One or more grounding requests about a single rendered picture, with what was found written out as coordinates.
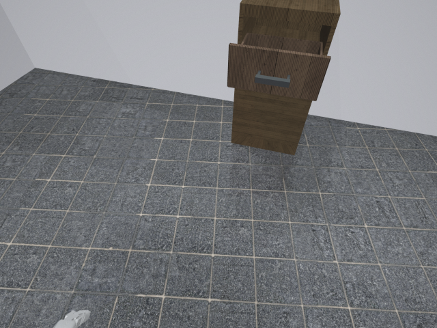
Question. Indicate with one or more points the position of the drawer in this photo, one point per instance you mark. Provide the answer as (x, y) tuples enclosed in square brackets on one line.
[(278, 57)]

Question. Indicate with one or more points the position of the handle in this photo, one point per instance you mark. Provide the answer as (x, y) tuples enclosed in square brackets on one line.
[(272, 80)]

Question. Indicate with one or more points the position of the cabinet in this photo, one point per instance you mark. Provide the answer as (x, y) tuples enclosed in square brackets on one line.
[(269, 121)]

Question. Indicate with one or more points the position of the left robot hand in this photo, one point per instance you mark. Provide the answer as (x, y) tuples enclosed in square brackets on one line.
[(73, 319)]

